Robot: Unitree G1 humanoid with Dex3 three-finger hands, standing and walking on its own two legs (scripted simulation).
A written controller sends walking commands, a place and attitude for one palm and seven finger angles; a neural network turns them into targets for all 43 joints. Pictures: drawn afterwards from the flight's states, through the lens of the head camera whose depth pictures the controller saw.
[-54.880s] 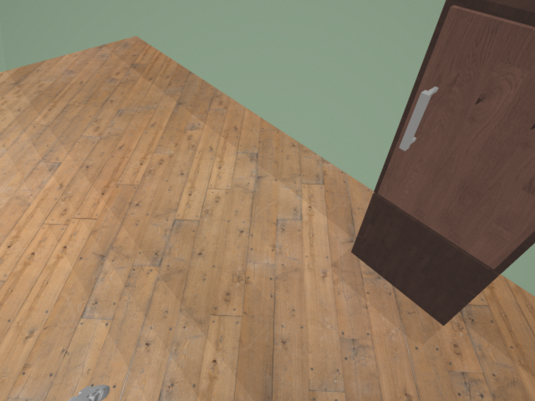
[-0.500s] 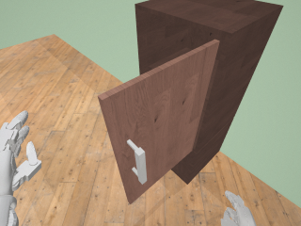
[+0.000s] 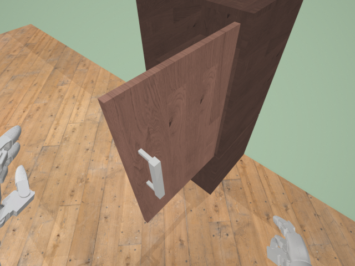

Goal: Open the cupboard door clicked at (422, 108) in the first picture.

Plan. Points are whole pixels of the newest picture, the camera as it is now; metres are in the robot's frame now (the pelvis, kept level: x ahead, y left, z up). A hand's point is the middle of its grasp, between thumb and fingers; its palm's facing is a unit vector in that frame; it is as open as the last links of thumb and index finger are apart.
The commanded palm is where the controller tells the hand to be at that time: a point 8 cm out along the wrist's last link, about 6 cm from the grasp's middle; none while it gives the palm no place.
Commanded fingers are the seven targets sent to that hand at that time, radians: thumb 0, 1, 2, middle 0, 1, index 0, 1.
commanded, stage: step back with the hand held close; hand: left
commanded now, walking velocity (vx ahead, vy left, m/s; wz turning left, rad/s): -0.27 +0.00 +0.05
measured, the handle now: (152, 175) +0.33 +0.09 -0.01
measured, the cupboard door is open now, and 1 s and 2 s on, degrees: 88 88 88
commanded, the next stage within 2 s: stop stepping back and stand still in 0.86 s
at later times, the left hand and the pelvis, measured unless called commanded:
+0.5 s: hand out of the picture +0.08 +0.29 +0.15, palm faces +0.50 -0.73 -0.47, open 7.4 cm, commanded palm +0.02 +0.33 +0.17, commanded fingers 0.00 0.90 0.90 -0.20 -0.30 -0.20 -0.30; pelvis -0.09 +0.02 -0.02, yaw +6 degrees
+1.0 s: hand out of the picture -0.05 +0.31 +0.17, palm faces +0.49 -0.78 -0.38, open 7.4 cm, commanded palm -0.08 +0.34 +0.17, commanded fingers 0.00 0.90 0.90 -0.20 -0.30 -0.20 -0.30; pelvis -0.23 +0.04 -0.02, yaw -1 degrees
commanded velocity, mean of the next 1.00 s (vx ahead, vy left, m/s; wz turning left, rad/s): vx -0.29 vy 0.00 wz -0.04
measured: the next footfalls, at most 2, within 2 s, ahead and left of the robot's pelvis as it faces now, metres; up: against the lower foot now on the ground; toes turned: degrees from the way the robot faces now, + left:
right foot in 0.88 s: -0.30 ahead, -0.09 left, +0.00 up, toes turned +2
left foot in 1.04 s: -0.12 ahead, +0.12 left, -0.01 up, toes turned +0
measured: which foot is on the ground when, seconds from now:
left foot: down 0.00-0.88, up 0.90-1.00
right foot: down 0.00-0.60, up 0.62-0.86, down 0.88-1.00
